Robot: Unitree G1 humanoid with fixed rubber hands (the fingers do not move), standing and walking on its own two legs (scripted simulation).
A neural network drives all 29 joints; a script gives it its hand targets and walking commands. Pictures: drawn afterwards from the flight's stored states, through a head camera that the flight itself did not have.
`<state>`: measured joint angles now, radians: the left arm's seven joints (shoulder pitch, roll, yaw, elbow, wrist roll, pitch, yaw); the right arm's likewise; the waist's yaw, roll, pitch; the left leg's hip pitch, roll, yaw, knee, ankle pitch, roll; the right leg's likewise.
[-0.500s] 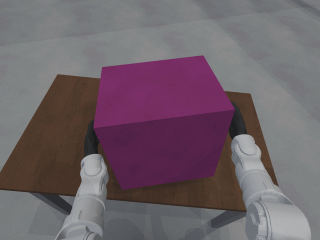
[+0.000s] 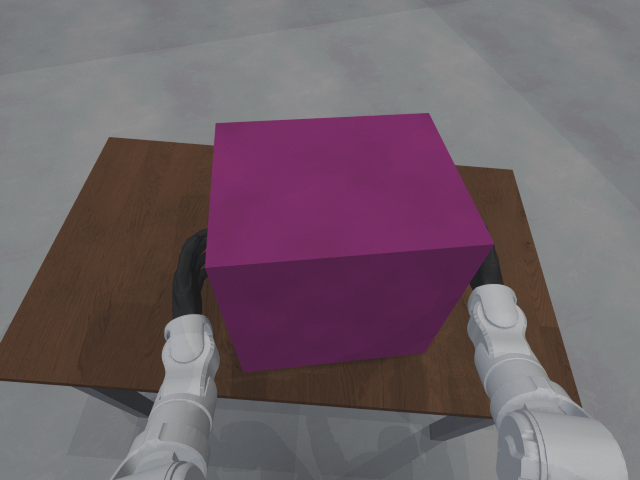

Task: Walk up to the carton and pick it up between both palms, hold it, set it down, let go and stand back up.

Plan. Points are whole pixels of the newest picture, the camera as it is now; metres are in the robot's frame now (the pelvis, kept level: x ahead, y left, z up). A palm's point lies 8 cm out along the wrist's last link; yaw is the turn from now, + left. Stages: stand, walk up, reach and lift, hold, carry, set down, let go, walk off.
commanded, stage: set down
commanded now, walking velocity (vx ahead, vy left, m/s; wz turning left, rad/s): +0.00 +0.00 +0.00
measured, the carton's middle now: (330, 249) +0.44 -0.03 -0.03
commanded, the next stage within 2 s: none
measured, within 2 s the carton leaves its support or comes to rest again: rests again in 0.16 s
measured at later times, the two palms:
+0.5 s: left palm (199, 306) +0.36 +0.16 -0.04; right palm (476, 266) +0.40 -0.22 +0.00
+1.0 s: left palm (191, 318) +0.35 +0.17 -0.05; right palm (505, 273) +0.39 -0.26 +0.00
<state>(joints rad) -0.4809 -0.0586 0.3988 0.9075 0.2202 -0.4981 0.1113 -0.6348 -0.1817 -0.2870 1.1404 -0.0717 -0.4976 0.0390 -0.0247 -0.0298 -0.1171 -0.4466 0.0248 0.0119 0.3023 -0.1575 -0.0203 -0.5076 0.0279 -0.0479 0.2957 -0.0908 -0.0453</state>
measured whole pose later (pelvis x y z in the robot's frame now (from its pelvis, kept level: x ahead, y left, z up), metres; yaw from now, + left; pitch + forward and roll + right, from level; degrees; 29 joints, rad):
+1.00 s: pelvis -0.02 -0.01 -0.02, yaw -1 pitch +27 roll +1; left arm -0.56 0.06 0.21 1.10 -0.04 -0.47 0.16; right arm -0.79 -0.38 0.13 1.35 0.41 -0.51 0.07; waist 0.01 0.00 -0.26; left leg -0.78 0.05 0.02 0.54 -0.22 -0.04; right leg -0.84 0.04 -0.05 0.50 -0.13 -0.06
